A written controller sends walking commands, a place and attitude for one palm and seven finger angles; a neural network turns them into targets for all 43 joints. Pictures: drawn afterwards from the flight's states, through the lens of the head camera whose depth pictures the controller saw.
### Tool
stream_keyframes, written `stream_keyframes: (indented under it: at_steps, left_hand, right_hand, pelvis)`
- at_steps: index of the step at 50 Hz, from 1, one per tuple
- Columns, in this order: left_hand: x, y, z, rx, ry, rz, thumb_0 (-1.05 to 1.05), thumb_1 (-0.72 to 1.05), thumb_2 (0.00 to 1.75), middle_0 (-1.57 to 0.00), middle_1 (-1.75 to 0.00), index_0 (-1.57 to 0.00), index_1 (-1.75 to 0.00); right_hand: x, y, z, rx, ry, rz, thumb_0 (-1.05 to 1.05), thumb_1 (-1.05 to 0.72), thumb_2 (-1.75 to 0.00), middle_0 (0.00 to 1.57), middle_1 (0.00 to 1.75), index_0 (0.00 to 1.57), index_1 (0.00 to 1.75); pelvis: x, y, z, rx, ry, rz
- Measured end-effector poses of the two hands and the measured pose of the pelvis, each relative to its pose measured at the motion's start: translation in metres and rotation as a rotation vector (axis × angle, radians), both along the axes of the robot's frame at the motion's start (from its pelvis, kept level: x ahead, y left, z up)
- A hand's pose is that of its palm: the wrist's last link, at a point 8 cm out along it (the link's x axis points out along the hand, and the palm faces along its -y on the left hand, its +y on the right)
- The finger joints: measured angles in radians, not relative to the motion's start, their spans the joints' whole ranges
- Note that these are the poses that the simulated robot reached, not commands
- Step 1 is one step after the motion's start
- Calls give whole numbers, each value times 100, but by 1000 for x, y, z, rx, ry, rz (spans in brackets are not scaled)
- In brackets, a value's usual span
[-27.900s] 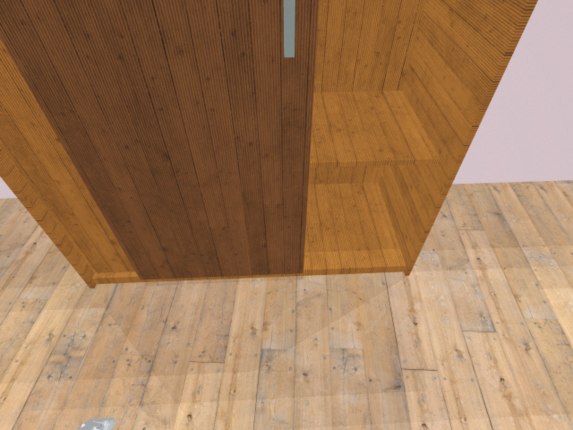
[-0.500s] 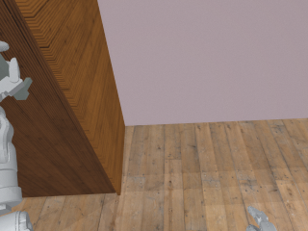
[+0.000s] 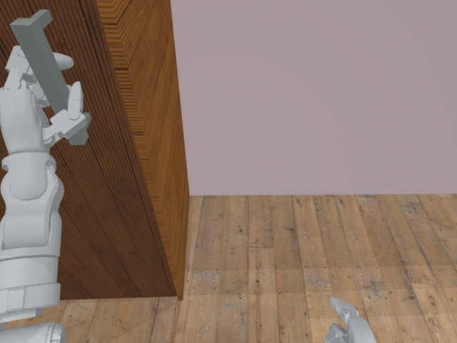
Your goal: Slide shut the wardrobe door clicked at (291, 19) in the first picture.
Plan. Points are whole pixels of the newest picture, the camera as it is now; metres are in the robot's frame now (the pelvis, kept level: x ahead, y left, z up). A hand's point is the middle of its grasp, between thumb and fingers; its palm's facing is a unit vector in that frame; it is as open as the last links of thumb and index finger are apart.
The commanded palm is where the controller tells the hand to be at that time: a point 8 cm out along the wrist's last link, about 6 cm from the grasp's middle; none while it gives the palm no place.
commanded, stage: stop walking and hold the door there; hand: left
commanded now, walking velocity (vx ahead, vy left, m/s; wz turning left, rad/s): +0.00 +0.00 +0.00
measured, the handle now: (62, 83) +0.38 +0.27 +0.26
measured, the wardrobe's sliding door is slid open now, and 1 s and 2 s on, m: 0.00 0.01 0.01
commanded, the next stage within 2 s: loosen the grip on the handle in 1.58 s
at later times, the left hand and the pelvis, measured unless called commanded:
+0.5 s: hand (75, 113) +0.35 +0.25 +0.24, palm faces +0.39 -0.91 -0.17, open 6.3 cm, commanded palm +0.31 +0.29 +0.22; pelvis -0.01 +0.02 -0.01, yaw +1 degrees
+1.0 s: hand (67, 120) +0.34 +0.26 +0.23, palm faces +0.23 -0.95 -0.19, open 7.2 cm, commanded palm +0.31 +0.29 +0.22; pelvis -0.03 +0.11 -0.02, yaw +6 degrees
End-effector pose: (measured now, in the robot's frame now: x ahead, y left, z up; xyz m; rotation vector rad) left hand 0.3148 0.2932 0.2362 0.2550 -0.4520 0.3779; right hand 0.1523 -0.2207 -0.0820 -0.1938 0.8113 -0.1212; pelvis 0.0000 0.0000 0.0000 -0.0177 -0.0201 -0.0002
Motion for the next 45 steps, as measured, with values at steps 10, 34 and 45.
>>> stream_keyframes:
  at_steps: [10, 34, 45]
  left_hand:
    - [0, -2, -1, 0, -5, 19, -13, 65, 78, -44, -148, -29, -133]
    - [1, 2, 0, 22, -1, -50, -13, 65, 73, -42, -150, -27, -136]
    - [0, 16, -5, 56, -30, -167, -17, 61, 67, -36, -146, -22, -117]
  right_hand:
    - [8, -26, 5, -40, -3, -38, 1, -90, -90, 20, 30, 20, 30]
    - [-14, 29, -29, 34, 81, 23, 1, -90, -90, 20, 30, 20, 30]
    - [-6, 82, -40, -19, 47, 3, 1, -90, -90, 20, 30, 20, 30]
  pelvis:
    - [6, -6, 1, -4, 13, 6]
    - [-19, 38, -7, 23, 17, 34]
    - [-28, 104, -23, 63, 4, 77]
